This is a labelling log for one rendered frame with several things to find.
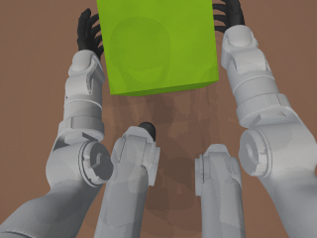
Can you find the robot left upper arm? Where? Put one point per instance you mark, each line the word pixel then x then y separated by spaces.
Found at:
pixel 76 174

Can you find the right robot shin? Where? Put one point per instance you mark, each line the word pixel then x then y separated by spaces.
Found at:
pixel 234 163

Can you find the left robot foot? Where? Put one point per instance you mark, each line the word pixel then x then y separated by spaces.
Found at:
pixel 150 128

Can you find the robot right forearm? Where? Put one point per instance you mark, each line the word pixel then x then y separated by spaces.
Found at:
pixel 252 82

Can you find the left robot hand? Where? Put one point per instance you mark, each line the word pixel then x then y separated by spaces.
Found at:
pixel 86 34

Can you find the robot right upper arm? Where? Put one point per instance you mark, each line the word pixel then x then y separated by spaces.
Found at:
pixel 284 157

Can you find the carton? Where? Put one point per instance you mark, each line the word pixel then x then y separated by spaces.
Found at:
pixel 158 46

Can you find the robot left forearm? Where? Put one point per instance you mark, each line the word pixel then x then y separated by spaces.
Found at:
pixel 82 114

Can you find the right robot hand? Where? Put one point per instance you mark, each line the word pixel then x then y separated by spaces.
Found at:
pixel 234 15

